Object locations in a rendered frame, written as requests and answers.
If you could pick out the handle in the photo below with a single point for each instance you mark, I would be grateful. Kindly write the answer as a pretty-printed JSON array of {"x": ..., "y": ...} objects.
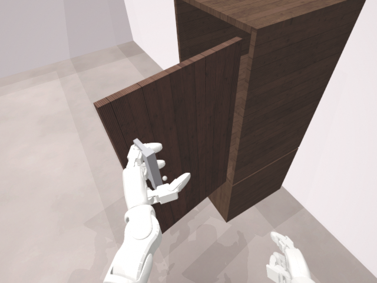
[{"x": 151, "y": 164}]

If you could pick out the left robot hand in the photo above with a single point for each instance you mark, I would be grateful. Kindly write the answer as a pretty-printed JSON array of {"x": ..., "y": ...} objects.
[{"x": 136, "y": 174}]

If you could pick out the robot left forearm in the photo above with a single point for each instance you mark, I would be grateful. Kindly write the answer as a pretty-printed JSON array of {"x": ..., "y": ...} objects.
[{"x": 134, "y": 260}]

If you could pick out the cupboard door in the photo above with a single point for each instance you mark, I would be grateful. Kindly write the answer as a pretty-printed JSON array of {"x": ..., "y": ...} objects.
[{"x": 189, "y": 109}]

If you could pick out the right robot hand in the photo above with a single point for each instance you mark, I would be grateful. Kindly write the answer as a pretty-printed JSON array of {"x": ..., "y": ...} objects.
[{"x": 282, "y": 269}]

